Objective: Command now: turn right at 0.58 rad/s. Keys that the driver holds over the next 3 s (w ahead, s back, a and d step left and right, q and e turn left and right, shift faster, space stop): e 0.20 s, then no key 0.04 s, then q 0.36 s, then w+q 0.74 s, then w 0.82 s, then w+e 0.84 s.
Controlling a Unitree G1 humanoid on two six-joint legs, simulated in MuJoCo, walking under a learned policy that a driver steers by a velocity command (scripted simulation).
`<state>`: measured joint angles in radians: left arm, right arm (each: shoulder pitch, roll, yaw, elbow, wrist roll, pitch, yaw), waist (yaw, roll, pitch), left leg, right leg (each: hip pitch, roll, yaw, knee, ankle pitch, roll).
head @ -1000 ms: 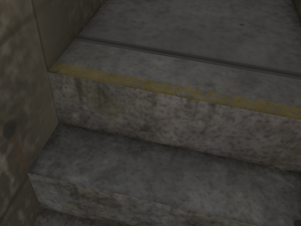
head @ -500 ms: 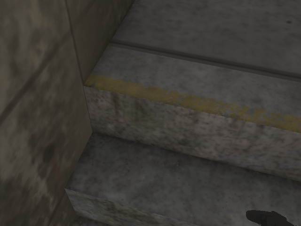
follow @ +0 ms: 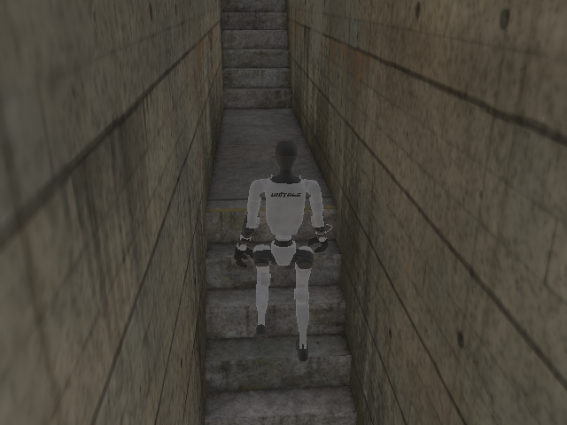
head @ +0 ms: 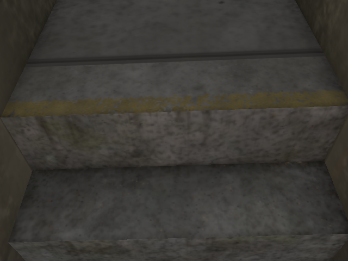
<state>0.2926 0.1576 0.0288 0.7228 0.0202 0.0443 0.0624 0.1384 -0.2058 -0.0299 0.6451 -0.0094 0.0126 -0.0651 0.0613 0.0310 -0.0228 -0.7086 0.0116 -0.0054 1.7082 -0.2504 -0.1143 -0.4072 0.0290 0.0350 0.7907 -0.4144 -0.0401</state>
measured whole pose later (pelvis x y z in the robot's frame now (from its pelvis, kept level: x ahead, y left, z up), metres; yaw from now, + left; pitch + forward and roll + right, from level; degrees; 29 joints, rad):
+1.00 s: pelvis -0.06 -0.13 -0.05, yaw +9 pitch +0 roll -2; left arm 0.08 0.19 -0.01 0.51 0.02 0.03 0.02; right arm 0.38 -0.23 0.00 0.67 0.01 0.03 -0.06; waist -0.02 0.11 -0.01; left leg -0.76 -0.01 -0.12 1.47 -0.49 0.00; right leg -0.53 -0.06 -0.02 1.35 -0.02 -0.06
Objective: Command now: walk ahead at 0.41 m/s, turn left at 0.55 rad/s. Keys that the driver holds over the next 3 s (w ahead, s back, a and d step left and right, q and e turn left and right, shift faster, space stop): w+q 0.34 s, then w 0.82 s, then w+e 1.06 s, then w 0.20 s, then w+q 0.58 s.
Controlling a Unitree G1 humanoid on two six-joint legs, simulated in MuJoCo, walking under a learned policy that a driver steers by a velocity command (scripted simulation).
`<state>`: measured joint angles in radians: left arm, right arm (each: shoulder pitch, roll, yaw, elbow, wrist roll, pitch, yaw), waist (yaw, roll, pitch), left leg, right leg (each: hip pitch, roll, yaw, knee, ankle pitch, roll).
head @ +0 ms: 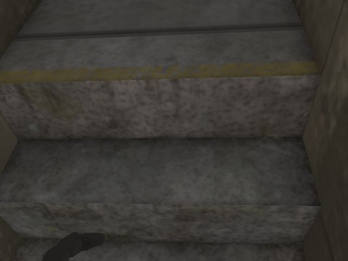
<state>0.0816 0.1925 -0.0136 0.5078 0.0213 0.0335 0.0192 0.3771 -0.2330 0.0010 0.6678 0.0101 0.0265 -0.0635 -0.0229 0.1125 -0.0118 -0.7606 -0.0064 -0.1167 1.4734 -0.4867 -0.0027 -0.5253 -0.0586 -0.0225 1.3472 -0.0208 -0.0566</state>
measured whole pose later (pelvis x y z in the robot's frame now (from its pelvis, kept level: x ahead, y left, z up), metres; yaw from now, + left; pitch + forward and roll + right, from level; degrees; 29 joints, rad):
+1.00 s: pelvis -0.39 +0.16 -0.31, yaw +8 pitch +1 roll -14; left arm -0.12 0.21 0.00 0.41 -0.04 0.00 0.00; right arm 0.55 -0.30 -0.02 0.75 -0.02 0.02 0.03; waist -0.19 0.20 0.08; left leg -0.21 0.33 -0.01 0.41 0.07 0.02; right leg -0.53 -0.16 -0.19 1.43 -0.86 0.03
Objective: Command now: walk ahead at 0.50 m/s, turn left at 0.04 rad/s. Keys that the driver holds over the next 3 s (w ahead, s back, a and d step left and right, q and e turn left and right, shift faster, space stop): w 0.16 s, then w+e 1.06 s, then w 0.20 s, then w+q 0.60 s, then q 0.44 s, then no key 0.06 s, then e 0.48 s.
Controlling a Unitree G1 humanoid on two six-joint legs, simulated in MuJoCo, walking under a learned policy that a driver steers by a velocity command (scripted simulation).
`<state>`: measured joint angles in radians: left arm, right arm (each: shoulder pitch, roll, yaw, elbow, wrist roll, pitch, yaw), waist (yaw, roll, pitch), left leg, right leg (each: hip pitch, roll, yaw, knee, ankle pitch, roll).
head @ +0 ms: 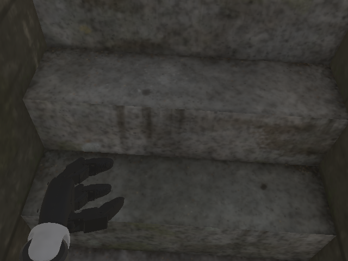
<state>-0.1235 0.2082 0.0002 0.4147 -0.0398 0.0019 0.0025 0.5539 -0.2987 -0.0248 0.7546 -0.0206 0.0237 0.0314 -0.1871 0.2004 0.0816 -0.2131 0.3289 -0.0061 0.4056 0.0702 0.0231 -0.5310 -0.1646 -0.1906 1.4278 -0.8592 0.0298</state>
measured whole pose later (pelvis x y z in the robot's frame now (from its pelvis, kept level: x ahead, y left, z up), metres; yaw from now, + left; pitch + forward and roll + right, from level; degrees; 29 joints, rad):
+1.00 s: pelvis -0.75 +0.25 -0.92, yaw -17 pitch +5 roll +6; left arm 0.88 0.07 0.02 1.07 0.02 0.03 0.01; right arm -0.55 0.13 0.17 0.17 0.03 -0.09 -0.01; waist 0.32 -0.06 -0.02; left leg -1.05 0.13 0.18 2.00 -0.74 -0.09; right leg -0.06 -0.05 -0.02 0.28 -0.35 -0.06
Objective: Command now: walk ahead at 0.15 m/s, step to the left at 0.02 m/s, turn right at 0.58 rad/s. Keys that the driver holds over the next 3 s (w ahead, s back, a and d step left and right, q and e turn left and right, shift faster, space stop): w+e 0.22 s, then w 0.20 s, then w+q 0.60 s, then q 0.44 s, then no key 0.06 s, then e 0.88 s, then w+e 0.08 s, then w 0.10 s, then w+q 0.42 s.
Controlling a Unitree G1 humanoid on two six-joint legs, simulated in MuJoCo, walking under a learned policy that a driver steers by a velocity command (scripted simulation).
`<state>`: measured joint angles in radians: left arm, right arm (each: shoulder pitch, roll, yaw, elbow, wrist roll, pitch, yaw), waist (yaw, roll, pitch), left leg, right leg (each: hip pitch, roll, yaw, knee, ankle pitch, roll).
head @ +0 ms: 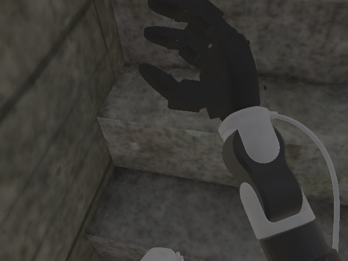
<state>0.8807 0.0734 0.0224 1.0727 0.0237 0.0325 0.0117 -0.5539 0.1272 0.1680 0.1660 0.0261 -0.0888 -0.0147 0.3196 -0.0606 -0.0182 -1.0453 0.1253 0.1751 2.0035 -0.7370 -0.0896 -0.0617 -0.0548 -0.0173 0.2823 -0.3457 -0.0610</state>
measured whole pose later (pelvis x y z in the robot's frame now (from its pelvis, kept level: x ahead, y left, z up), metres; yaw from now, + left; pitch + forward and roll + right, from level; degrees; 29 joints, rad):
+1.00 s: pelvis -0.46 -0.15 -0.45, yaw +2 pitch +2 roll -4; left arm -0.13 0.05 -0.05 0.38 -0.05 0.00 0.10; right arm 0.61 -0.23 -0.01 0.92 -0.07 0.05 -0.02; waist -0.08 0.10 0.05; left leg -0.21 0.01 0.15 0.47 -0.25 0.12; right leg -1.04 -0.13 -0.24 1.99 -0.64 -0.03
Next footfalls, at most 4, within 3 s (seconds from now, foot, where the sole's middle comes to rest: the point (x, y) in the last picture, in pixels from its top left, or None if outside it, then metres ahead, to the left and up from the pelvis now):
0.12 left None -0.15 0.17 -0.79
0.38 right None -0.23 -0.18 -1.00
0.98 left None -0.46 -0.11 -1.23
1.24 right None -0.47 -0.35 -1.23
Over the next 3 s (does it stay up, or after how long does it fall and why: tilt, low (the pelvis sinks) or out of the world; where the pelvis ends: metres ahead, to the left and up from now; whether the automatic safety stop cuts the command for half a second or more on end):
stays up -0.64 -0.07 -0.68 its command is cut before an obstacle from the start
